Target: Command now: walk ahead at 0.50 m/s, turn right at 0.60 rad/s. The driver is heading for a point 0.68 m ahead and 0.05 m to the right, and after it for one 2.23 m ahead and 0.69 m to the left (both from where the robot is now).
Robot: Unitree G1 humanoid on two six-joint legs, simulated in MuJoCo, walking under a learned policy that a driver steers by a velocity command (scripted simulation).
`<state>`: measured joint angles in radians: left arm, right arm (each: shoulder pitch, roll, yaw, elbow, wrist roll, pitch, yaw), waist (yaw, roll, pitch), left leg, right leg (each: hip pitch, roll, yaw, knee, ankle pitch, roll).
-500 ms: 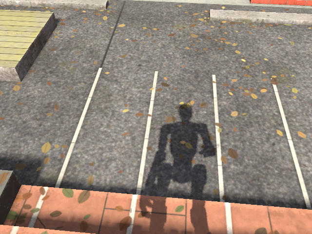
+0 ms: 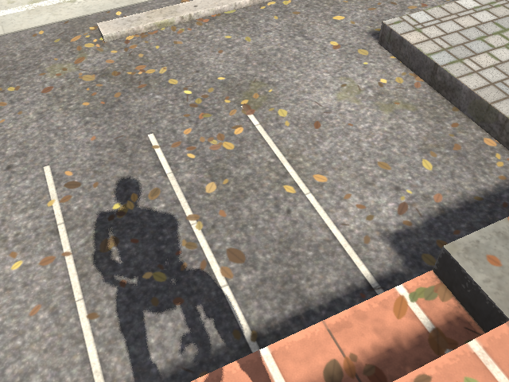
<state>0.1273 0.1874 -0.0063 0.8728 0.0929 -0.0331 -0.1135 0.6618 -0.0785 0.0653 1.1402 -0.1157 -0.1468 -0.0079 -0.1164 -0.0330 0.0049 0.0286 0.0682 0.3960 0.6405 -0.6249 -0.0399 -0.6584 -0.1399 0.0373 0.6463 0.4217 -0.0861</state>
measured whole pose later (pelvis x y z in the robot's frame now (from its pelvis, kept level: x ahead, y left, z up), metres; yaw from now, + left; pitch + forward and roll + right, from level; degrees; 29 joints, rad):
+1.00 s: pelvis +0.58 -0.03 -0.27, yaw -3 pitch +3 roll +1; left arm 0.08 0.18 0.02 0.81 0.07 -0.06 -0.02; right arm 0.45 -0.19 -0.03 0.95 -0.06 -0.13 0.05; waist -0.07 -0.02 -0.04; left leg -0.30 -0.12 -0.05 0.64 -0.39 0.09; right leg -0.71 -0.06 0.02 1.01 -0.13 0.06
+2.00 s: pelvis +0.69 -0.01 -0.33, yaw +30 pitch +5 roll +1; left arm 0.09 0.23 -0.03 0.68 0.11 -0.02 -0.07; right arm 0.39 -0.21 0.04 0.77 -0.06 -0.09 0.05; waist -0.10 -0.01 -0.04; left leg -0.52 -0.10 -0.09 1.11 -0.68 0.09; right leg -0.58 -0.03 0.08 0.59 0.18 0.08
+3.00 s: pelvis +1.04 +0.20 -0.40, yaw +32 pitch +3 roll +1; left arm 0.00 0.24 0.07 0.78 -0.01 -0.07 -0.01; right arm 0.41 -0.22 -0.07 0.93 0.03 -0.08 -0.01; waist -0.08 -0.04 0.00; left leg -0.05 -0.06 0.00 0.27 -0.29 0.04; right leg -0.69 -0.07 0.04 0.61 0.09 -0.02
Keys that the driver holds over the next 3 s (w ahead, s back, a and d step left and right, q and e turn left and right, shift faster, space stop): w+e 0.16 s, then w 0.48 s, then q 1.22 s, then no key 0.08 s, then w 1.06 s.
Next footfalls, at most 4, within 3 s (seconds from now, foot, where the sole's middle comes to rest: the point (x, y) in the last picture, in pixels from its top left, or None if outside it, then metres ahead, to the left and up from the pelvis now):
0.16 right None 0.27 -0.15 -0.88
0.64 left None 0.58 0.05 -1.03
1.10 right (300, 361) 0.67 -0.17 -1.03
1.54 left None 0.62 0.09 -1.03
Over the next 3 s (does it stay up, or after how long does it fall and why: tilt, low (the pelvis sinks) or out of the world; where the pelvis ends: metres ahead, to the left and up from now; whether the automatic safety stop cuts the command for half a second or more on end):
stays up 1.04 0.20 -0.40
